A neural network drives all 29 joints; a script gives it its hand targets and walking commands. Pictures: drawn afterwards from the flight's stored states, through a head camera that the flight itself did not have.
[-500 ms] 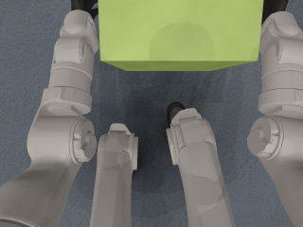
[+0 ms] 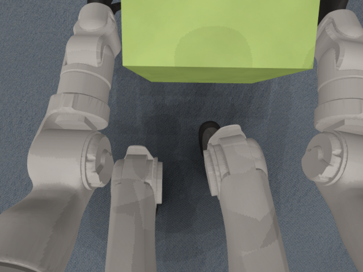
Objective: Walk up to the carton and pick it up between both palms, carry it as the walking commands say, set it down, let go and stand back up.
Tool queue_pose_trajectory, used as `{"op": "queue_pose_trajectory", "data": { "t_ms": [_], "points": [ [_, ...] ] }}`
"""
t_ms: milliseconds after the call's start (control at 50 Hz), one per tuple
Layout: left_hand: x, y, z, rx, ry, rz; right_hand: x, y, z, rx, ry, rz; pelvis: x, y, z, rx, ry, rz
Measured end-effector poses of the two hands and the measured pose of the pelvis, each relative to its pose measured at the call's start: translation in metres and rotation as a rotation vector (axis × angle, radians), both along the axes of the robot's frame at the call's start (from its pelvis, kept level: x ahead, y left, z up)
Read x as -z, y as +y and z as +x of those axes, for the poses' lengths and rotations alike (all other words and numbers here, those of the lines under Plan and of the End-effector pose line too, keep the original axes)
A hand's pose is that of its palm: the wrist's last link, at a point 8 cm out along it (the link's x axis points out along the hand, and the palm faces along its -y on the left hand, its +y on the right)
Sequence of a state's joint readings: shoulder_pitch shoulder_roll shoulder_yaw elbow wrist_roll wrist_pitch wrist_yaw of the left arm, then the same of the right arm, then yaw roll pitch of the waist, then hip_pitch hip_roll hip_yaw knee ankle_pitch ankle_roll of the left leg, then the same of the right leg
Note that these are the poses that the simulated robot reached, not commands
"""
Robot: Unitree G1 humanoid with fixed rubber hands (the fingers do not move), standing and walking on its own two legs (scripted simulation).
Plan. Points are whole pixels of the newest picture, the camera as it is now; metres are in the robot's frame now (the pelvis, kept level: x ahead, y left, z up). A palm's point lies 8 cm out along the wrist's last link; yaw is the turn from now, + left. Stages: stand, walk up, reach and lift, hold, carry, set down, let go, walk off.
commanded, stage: set down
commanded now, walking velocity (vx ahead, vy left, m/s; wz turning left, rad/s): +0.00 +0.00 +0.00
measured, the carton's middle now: (208, 19) +0.52 -0.16 -0.23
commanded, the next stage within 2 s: none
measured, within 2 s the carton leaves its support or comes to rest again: rests again in 1.36 s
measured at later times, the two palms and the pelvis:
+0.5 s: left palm (103, 12) +0.55 +0.03 -0.16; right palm (318, 16) +0.47 -0.33 -0.16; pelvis +0.00 +0.00 -0.01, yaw +1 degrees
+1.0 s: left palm (106, 9) +0.56 +0.03 -0.17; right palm (318, 17) +0.47 -0.33 -0.16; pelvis -0.01 +0.00 -0.02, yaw +0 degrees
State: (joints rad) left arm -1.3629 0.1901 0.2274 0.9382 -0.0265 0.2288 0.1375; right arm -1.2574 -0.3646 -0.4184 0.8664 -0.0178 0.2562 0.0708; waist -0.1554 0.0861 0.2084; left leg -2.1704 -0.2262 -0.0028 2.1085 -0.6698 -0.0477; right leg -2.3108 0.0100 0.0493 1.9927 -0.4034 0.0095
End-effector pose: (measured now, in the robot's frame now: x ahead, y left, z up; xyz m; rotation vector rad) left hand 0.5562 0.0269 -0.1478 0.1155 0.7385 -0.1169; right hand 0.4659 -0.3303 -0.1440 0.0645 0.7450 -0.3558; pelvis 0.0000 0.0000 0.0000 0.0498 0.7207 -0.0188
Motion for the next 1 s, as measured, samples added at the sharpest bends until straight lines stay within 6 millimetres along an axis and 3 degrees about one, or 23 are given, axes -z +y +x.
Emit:
{"op": "queue_pose_trajectory", "data": {
  "t_ms": [320,1000],
  "points": [
    [0.016,0.006,-0.003,-0.005,0.006,0.002,0.013,0.005,0.003,-0.013,0.007,-0.001,0.009,-0.002,-0.002,-0.021,-0.004,-0.01],
    [0.019,-0.001,0.002,0.015,-0.021,-0.024,0.021,0.0,-0.001,-0.029,0.033,-0.013,0.018,0.0,-0.009,-0.032,-0.005,-0.027]
  ]
}}
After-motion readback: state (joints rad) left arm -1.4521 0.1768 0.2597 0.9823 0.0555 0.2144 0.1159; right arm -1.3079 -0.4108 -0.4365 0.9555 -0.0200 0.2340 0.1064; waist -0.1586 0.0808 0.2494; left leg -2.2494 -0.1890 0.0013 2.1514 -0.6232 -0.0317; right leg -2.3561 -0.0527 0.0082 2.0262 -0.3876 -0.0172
